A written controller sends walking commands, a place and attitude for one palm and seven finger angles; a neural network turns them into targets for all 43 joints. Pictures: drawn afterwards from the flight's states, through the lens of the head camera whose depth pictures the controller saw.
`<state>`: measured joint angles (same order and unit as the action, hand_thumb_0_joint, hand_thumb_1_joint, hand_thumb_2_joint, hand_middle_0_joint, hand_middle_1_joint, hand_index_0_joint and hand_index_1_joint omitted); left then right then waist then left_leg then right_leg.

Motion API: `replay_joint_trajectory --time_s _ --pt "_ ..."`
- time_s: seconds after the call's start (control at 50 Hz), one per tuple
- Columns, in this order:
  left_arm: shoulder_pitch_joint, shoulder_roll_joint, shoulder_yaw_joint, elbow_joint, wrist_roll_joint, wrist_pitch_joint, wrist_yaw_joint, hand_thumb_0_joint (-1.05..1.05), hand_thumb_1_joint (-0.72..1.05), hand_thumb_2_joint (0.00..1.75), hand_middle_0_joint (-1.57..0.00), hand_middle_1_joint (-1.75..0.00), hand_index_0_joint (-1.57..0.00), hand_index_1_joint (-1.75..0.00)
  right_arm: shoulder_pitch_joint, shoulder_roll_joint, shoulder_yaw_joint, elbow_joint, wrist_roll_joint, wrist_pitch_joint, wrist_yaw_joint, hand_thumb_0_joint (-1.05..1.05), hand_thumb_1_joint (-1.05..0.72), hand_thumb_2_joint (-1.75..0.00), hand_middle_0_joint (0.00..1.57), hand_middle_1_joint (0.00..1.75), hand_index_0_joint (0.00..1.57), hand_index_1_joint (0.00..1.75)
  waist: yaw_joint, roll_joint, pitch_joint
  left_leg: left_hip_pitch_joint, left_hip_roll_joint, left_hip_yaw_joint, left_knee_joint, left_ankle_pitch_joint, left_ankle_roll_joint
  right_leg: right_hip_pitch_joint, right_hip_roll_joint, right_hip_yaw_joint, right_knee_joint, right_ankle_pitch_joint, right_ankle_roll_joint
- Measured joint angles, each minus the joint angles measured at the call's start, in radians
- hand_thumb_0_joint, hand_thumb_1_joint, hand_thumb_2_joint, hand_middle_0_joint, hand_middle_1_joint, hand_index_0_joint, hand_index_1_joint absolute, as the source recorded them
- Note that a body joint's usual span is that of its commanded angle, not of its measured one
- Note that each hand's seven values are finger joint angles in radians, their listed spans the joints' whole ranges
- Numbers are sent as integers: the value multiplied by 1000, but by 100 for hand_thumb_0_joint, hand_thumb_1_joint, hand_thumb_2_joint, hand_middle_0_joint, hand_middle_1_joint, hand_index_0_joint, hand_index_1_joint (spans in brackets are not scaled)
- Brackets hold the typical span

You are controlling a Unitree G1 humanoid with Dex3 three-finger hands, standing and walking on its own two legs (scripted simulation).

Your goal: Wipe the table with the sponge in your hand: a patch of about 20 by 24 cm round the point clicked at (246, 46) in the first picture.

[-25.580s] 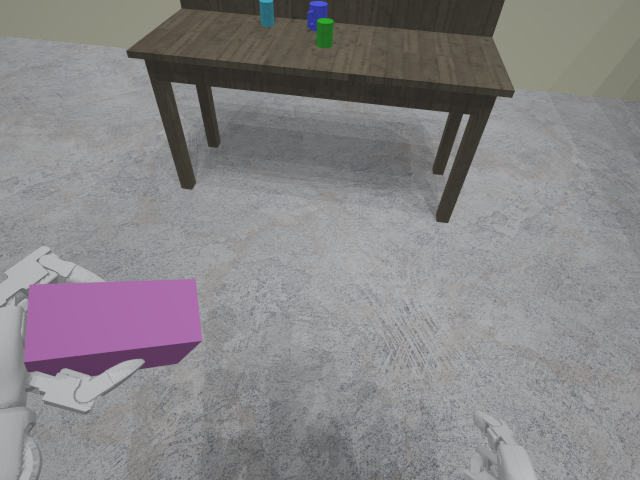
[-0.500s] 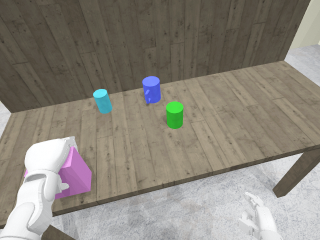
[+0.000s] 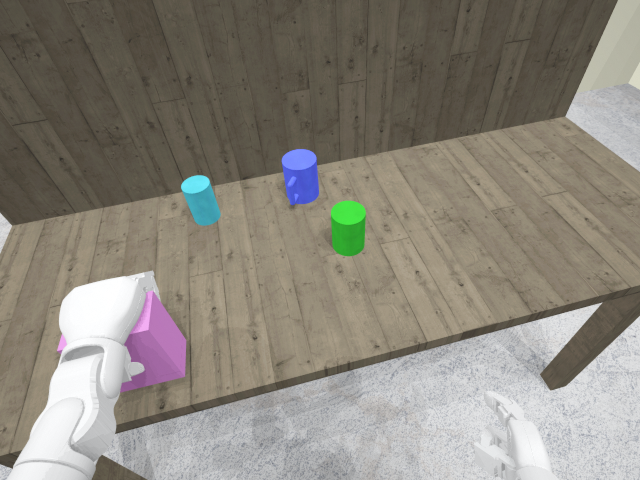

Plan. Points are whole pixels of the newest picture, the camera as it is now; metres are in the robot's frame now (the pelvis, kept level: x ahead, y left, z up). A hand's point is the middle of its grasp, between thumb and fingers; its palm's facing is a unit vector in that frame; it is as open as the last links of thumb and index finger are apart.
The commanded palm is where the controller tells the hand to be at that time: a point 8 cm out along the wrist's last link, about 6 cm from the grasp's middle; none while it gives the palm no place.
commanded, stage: move the sponge above the wiping area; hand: left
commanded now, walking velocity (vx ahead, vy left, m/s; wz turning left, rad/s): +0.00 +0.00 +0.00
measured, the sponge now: (137, 352) +0.25 +0.30 -0.01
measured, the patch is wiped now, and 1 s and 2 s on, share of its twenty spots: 0.00 0.00 0.00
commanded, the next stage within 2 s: lower the sponge onto the table in 0.82 s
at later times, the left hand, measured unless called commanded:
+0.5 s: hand (130, 322) +0.28 +0.31 +0.03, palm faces -0.05 -0.04 -1.00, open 9.8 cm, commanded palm +0.25 +0.30 +0.09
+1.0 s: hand (121, 336) +0.25 +0.31 +0.04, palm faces -0.05 -0.04 -1.00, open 9.8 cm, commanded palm +0.24 +0.30 +0.10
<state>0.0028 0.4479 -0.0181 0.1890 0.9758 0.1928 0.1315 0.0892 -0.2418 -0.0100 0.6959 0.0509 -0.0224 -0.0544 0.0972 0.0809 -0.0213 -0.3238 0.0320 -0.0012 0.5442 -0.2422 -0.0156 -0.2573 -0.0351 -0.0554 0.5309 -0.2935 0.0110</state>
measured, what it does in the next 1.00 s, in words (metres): stands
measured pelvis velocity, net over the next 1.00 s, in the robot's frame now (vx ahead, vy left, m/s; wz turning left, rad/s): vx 0.00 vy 0.00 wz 0.01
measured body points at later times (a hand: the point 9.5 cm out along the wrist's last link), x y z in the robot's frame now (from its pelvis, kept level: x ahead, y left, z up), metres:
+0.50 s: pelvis +0.00 +0.00 +0.00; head +0.02 -0.02 +0.45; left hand +0.28 +0.31 +0.08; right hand +0.19 -0.24 -0.11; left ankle +0.03 +0.13 -0.73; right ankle -0.01 -0.13 -0.73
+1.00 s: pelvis +0.00 +0.00 +0.00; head +0.01 -0.03 +0.45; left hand +0.25 +0.30 +0.09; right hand +0.23 -0.22 -0.10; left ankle +0.03 +0.13 -0.73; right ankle -0.01 -0.13 -0.73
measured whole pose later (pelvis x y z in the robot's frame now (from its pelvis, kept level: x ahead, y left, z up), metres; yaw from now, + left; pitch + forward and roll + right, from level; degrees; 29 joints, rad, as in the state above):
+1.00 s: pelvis +0.00 +0.00 +0.00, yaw +1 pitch +2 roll -1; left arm 0.01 0.45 -0.01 0.22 0.98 0.17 0.15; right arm 0.08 -0.25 -0.02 0.70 0.05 -0.02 -0.05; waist 0.11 0.08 -0.03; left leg -0.34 0.03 -0.02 0.56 -0.25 -0.02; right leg -0.26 -0.03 -0.07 0.54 -0.30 0.01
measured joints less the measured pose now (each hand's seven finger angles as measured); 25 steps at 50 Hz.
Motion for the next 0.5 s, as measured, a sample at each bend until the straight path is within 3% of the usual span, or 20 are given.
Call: replay_joint_trajectory --time_s 0.16,0.36,0.5 --pt "-13 14 13 56 -1 5 -8 0 -47 105 -75 -135 -77 -135 5 -7 1 3 3 7 -6 1 -90 -90 20 30 20 30 -4 -4 2 -10 2 -5 9 -4 -1 -6 3 -5 4 -3 -1" --pt "-64 28 32 129 13 -63 9 0 -47 105 -75 -135 -77 -135 25 -16 -20 18 0 4 -14 1 -91 -90 20 30 20 30 -12 -10 1 -50 5 -11 37 -14 -1 -40 6 -9 22 -9 -3" --pt "-41 10 37 98 4 -40 40 0 -47 105 -75 -135 -76 -135 42 -16 -26 19 3 13 -1 1 -91 -90 20 30 20 30 -25 -6 -14 -53 6 0 37 -20 1 -48 5 3 25 -12 0"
